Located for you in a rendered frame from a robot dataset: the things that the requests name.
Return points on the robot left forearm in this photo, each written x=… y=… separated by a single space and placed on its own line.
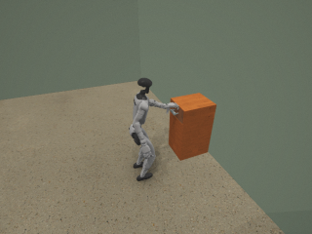
x=161 y=105

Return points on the handle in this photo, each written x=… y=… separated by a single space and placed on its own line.
x=173 y=111

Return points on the robot right forearm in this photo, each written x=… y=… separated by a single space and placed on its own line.
x=138 y=131

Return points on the left robot hand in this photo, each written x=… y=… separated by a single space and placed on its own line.
x=172 y=105

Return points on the robot right shin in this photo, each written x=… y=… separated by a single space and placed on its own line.
x=147 y=163

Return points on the cabinet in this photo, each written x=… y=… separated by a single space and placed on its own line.
x=192 y=137

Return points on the robot left foot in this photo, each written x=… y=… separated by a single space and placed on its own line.
x=138 y=166

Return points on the right robot upper arm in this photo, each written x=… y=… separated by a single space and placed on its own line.
x=142 y=108

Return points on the drawer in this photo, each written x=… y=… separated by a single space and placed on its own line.
x=180 y=112

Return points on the right robot hand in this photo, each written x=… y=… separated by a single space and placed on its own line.
x=145 y=149

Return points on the left robot upper arm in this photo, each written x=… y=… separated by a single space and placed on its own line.
x=150 y=101

